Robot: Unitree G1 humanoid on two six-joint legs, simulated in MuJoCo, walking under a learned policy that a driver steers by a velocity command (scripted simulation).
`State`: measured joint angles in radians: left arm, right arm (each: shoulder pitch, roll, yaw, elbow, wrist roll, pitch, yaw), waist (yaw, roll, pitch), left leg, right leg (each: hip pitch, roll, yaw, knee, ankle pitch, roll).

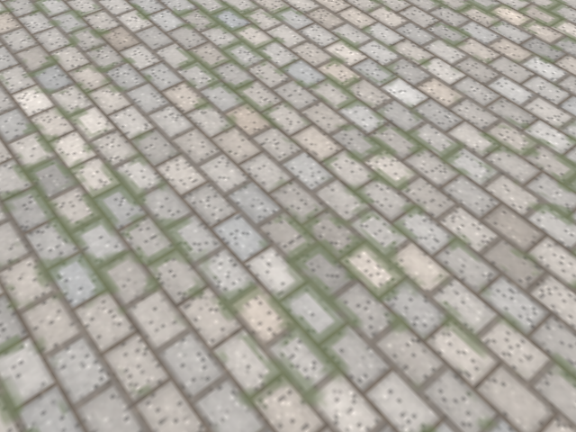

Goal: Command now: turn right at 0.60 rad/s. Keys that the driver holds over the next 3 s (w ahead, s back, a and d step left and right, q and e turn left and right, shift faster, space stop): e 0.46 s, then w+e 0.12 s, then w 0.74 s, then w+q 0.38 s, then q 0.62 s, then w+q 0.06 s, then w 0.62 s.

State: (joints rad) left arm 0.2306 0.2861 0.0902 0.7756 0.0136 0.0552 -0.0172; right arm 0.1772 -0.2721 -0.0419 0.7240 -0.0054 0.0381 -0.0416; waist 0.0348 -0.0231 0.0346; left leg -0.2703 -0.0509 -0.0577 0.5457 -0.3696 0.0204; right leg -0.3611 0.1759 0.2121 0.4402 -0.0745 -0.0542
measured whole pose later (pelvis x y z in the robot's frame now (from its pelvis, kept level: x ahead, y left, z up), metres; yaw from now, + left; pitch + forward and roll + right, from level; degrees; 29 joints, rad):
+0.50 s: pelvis -0.01 -0.02 -0.01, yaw -18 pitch +0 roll +0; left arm 0.15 0.28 0.05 0.72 0.01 0.04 -0.03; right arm 0.23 -0.32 -0.06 0.74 -0.02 0.06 -0.01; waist -0.02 0.05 0.08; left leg -0.33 0.09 0.10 0.85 -0.51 -0.02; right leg -0.25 0.07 0.00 0.56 -0.30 -0.06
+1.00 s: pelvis +0.14 -0.04 -0.01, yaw -27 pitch +1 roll -1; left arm 0.44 0.29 0.04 0.91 0.01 -0.05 0.00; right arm 0.14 -0.28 -0.04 0.72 -0.04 -0.04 0.02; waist 0.05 -0.02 0.00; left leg -0.37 -0.01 0.05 0.54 -0.17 0.05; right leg -0.04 0.08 0.15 0.55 -0.44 -0.07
